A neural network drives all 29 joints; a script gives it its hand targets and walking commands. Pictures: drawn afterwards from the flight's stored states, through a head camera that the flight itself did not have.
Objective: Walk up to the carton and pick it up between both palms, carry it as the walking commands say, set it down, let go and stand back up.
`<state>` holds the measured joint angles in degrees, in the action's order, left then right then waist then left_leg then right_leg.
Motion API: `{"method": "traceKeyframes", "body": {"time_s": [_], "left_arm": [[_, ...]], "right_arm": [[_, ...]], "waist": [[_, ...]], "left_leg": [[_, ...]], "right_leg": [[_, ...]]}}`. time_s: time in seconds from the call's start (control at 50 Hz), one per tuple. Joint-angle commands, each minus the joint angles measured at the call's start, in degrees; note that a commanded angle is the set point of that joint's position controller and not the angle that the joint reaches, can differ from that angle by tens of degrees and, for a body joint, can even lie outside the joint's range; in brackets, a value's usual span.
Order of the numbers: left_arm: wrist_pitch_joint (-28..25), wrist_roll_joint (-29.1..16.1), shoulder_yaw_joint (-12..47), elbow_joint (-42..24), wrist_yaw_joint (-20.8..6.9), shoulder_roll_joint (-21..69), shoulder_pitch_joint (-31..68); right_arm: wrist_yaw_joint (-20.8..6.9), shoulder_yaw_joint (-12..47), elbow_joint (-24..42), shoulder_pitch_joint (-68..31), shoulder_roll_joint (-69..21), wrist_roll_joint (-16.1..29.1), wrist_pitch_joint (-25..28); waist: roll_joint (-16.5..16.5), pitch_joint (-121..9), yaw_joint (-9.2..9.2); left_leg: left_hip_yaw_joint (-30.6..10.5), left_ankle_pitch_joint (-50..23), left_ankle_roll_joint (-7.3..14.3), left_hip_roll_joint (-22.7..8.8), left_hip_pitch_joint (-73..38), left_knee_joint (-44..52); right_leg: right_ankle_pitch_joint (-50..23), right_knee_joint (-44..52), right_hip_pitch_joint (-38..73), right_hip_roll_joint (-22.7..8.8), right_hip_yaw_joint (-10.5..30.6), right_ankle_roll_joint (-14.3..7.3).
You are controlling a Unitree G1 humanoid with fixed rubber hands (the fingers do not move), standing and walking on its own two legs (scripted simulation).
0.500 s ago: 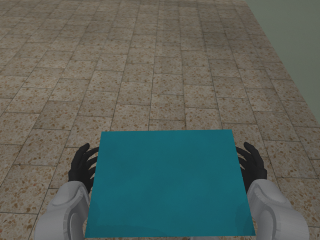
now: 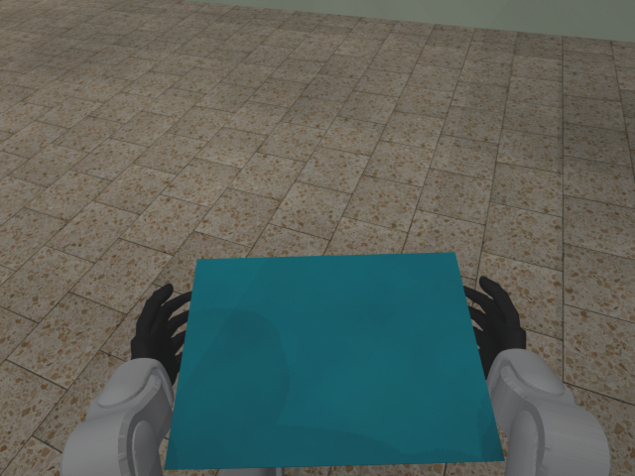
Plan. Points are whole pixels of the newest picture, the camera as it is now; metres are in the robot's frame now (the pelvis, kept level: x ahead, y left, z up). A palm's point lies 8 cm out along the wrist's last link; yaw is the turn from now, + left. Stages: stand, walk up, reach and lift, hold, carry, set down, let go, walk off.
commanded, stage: carry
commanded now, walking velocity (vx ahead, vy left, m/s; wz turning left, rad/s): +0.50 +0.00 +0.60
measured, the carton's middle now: (328, 374) +0.24 +0.01 +0.01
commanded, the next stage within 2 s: none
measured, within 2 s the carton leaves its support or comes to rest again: neither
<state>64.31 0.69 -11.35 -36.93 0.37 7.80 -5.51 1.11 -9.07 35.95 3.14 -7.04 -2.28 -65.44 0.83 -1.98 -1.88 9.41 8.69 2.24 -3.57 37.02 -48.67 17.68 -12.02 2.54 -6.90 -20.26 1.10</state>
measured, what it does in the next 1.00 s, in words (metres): walks ahead, turning left: left foot, then right foot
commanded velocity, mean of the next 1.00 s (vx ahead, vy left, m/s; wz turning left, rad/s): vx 0.50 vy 0.00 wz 0.60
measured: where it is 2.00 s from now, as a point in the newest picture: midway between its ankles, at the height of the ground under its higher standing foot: (198, 242)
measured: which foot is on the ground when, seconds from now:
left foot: up 0.00-0.12, down 0.14-0.60, up 0.62-1.00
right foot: down 0.00-0.16, up 0.18-0.56, down 0.58-1.00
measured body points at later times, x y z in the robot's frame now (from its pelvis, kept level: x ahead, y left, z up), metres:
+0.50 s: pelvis +0.37 +0.04 +0.00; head +0.39 +0.06 +0.44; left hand +0.54 +0.29 +0.07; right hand +0.65 -0.05 +0.08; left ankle +0.23 +0.07 -0.75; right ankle +0.52 -0.08 -0.71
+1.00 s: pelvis +0.67 +0.16 -0.01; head +0.70 +0.15 +0.44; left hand +0.76 +0.45 +0.09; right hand +0.97 +0.16 +0.07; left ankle +0.72 +0.33 -0.72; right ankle +0.57 -0.02 -0.75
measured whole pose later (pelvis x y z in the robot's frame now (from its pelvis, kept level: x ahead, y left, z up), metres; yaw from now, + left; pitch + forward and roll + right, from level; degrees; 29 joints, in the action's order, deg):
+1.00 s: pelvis +0.67 +0.16 -0.01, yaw +35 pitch +4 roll +4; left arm 65.5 0.5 -10.7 -38.4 0.8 7.8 -5.1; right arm 1.0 -9.5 37.8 3.3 -6.6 -1.9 -66.3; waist 0.7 -1.8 -1.4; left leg 13.9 5.5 3.5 -0.7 32.4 -33.1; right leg 21.9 -14.5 6.7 -10.3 -20.6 5.3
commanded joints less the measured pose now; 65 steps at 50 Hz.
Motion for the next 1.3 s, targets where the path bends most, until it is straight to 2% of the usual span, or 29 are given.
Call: {"method": "traceKeyframes", "body": {"time_s": [0.0,0.04,0.08,0.1,0.12,0.14,0.16,0.18,0.24,0.28,0.4,0.52,0.54,0.56,0.58,0.6,0.66,0.7,0.82,0.88,0.98,1.02,1.04,1.06,1.08,1.12,1.16,1.22,1.28], "left_arm": [[1.44,-15.46,44.70,-5.62,-3.94,32.98,21.01],[1.59,-15.20,44.49,-6.17,-3.64,32.03,19.46],[1.75,-14.41,44.10,-6.53,-3.23,30.92,17.93],[2.02,-13.60,43.60,-6.31,-3.09,30.58,17.64],[2.35,-13.02,43.03,-5.79,-2.89,29.94,18.09],[2.80,-12.47,43.04,-5.18,-2.52,29.39,19.41],[3.03,-12.39,44.18,-4.38,-2.38,30.12,17.26],[2.80,-11.51,43.66,-2.00,-2.17,31.92,15.68],[1.40,-12.21,44.57,-0.99,-2.76,38.54,18.46],[0.17,-11.55,45.23,0.85,-2.91,39.72,17.76],[-1.25,-13.13,49.38,-3.83,-1.95,39.48,19.41],[0.53,-13.87,48.55,-4.89,-1.26,33.78,17.82],[0.74,-13.59,47.80,-5.04,-1.17,33.23,18.23],[1.03,-12.47,46.49,-4.74,-0.98,32.13,16.34],[1.09,-11.83,46.66,-4.27,-0.74,31.34,17.30],[1.46,-12.07,46.37,-3.69,-0.52,32.11,18.71],[1.65,-13.10,47.16,-3.77,-1.53,37.41,22.55],[1.79,-13.73,46.63,-2.36,-2.13,37.42,22.31],[1.84,-15.39,45.49,-3.68,-3.03,34.29,21.53],[1.92,-15.88,45.54,-5.48,-3.52,33.61,22.07],[2.58,-15.12,44.48,-6.25,-3.06,31.25,19.55],[2.98,-13.73,43.33,-5.85,-2.68,30.46,18.66],[3.39,-13.02,42.62,-5.76,-2.42,29.56,19.38],[3.89,-12.56,43.03,-5.17,-2.17,29.58,19.05],[4.01,-11.98,43.89,-3.02,-2.03,30.50,17.36],[3.30,-12.52,45.33,-2.98,-2.44,35.58,19.32],[2.01,-12.63,45.61,-1.12,-2.86,39.39,20.19],[0.47,-11.65,46.26,1.28,-2.83,40.10,18.32],[-0.49,-12.02,47.28,-0.65,-2.36,40.05,19.10]], "right_arm": [[-0.48,44.52,5.15,-17.77,-37.34,12.57,-0.69],[-0.34,44.59,6.05,-17.08,-36.38,12.69,-1.03],[-0.55,45.36,7.61,-17.96,-35.60,13.60,-1.49],[-0.68,45.60,7.28,-17.80,-34.77,14.27,-1.76],[-0.96,45.70,7.50,-18.91,-34.12,14.79,-2.06],[-1.26,45.63,6.60,-19.94,-33.50,15.16,-2.49],[-1.37,44.77,4.01,-18.42,-32.68,15.31,-2.63],[-1.89,45.50,4.37,-20.39,-34.70,16.37,-2.70],[-4.32,46.95,4.59,-21.96,-41.51,17.81,-1.78],[-5.27,46.33,1.77,-20.16,-41.53,17.60,-0.65],[-5.38,43.71,4.16,-16.46,-37.97,16.31,1.18],[-3.69,41.54,4.71,-13.65,-32.73,14.26,0.06],[-3.60,41.05,4.60,-14.04,-31.93,14.31,-0.18],[-3.78,40.84,4.86,-15.86,-31.42,14.78,-0.62],[-4.30,42.08,5.63,-16.75,-30.96,15.34,-1.26],[-4.68,42.54,5.09,-18.61,-30.65,15.93,-1.73],[-5.41,42.49,2.07,-20.68,-36.65,16.47,-1.57],[-5.10,41.52,1.00,-20.59,-36.91,15.46,-1.22],[-2.41,41.94,1.72,-18.89,-37.08,12.85,-1.10],[-1.52,42.70,3.83,-19.13,-37.42,12.64,-1.00],[-0.95,43.52,5.81,-17.94,-35.12,13.12,-2.03],[-1.15,44.14,5.88,-18.00,-34.07,14.39,-2.59],[-1.41,44.38,6.57,-19.49,-33.54,14.95,-2.96],[-1.62,44.18,4.90,-20.03,-32.78,15.36,-3.50],[-2.18,44.45,3.66,-19.82,-33.23,16.02,-3.50],[-3.32,45.76,5.22,-22.39,-39.10,17.24,-2.74],[-4.86,46.28,4.49,-22.89,-42.33,17.96,-1.80],[-5.71,45.19,1.06,-19.96,-40.61,17.12,-0.23],[-5.92,44.08,2.23,-18.62,-38.80,16.86,0.64]], "waist": [[10.33,-3.22,1.25],[11.65,-6.37,1.05],[15.29,-9.52,1.27],[15.24,-13.32,2.19],[13.46,-15.38,3.72],[5.53,-11.36,3.55],[-13.61,-18.33,3.29],[-11.14,-20.12,3.22],[1.98,-13.06,2.53],[0.37,-12.29,2.31],[-8.45,-11.52,2.94],[-8.20,-13.55,2.26],[-5.15,-17.20,0.95],[1.24,-21.63,-0.78],[14.88,-22.02,0.90],[13.21,-20.78,0.72],[-0.45,-8.79,0.64],[1.32,-7.02,0.87],[8.36,-4.43,0.84],[10.56,-3.38,0.96],[13.90,-7.97,0.99],[14.16,-14.19,2.68],[9.52,-15.57,4.11],[-2.98,-15.83,3.19],[-12.73,-21.36,3.23],[-3.22,-17.86,2.92],[2.50,-14.11,2.28],[-0.99,-12.30,2.04],[-5.47,-11.12,2.36]], "left_leg": [[6.34,-3.88,1.73,3.56,-2.28,8.67],[11.12,-6.88,1.89,8.36,-8.31,14.93],[11.87,-6.80,2.42,11.11,-15.44,20.00],[9.75,-6.71,3.54,11.98,-23.56,22.76],[5.23,-6.87,4.76,10.67,-32.47,27.34],[-12.87,-1.62,7.50,1.67,-38.31,28.55],[-43.57,-13.35,17.71,-12.89,-54.25,29.69],[-44.75,-14.93,18.80,-14.80,-56.18,32.73],[-28.40,-22.46,12.31,-10.26,-39.61,33.18],[-22.00,-19.44,8.60,-6.47,-35.30,36.03],[-15.89,-37.34,6.23,-2.50,-37.58,33.91],[-12.31,-39.53,3.98,1.10,-32.24,21.36],[-10.07,-33.20,2.54,2.15,-25.92,11.82],[-8.59,-21.40,1.36,2.87,-18.37,-2.51],[-6.71,14.82,0.63,7.92,-6.73,-14.77],[-12.44,15.81,1.42,4.08,-2.98,-23.03],[-14.57,11.50,0.38,-2.16,1.38,-20.54],[-10.43,9.76,-0.59,-2.37,0.25,-11.48],[-1.54,1.34,-1.15,-0.24,2.18,1.25],[2.88,-1.41,0.43,1.61,-1.44,6.93],[11.72,-5.31,1.61,10.12,-13.58,20.11],[10.36,-7.02,2.98,11.96,-27.98,27.04],[0.94,-4.94,4.35,6.84,-37.57,27.83],[-25.53,-6.08,10.59,-7.61,-48.01,26.38],[-46.76,-3.88,17.01,-14.45,-55.59,33.62],[-37.91,-11.43,14.87,-14.60,-49.03,33.79],[-26.62,-14.22,10.99,-11.32,-37.49,36.10],[-20.78,-14.29,7.61,-8.43,-34.60,38.26],[-17.40,-25.80,4.61,-6.17,-36.72,36.77]], "right_leg": [[-46.42,-1.51,4.75,-9.11,0.57,-1.55],[-63.89,-9.11,8.63,-8.03,-1.13,-0.17],[-70.52,-18.80,10.30,-8.43,-0.78,1.40],[-66.80,-28.03,8.39,-8.26,-0.06,2.37],[-53.05,-39.01,1.37,-6.72,0.24,3.69],[-18.49,-50.25,-16.15,-3.17,5.64,3.61],[11.73,-67.88,-36.98,5.59,11.67,5.53],[11.92,-74.08,-45.07,3.55,19.61,3.99],[3.33,-64.22,-41.28,-2.47,21.81,3.66],[1.52,-51.57,-35.95,-1.80,19.79,3.90],[-7.96,-30.33,-34.38,4.05,13.32,3.27],[-15.33,-10.52,-12.76,11.00,6.48,1.99],[-20.29,-5.83,1.22,9.07,7.11,1.81],[-5.49,-4.23,11.98,-3.70,21.76,-0.63],[-8.95,-0.45,15.98,-19.36,43.56,-6.45],[-0.72,-0.12,10.72,-23.58,48.30,-11.68],[4.92,3.69,-4.13,-19.52,34.08,-8.91],[-2.91,4.15,-4.92,-16.23,23.85,-5.28],[-23.02,4.60,0.15,-13.36,9.82,-3.32],[-29.54,3.16,0.61,-10.92,4.58,-2.36],[-60.20,-12.91,7.68,-8.20,-1.00,0.42],[-56.72,-30.66,5.18,-7.74,-1.33,2.63],[-33.77,-42.59,-6.71,-6.67,2.18,3.72],[2.11,-56.35,-27.47,-0.96,6.91,4.79],[15.34,-68.57,-40.90,4.24,16.47,4.86],[9.07,-69.31,-45.86,-1.43,23.47,3.17],[1.10,-62.11,-39.20,-3.59,22.66,3.89],[-1.20,-50.13,-36.51,-3.46,21.26,4.45],[-4.88,-39.29,-37.10,-0.60,18.04,4.35]]}}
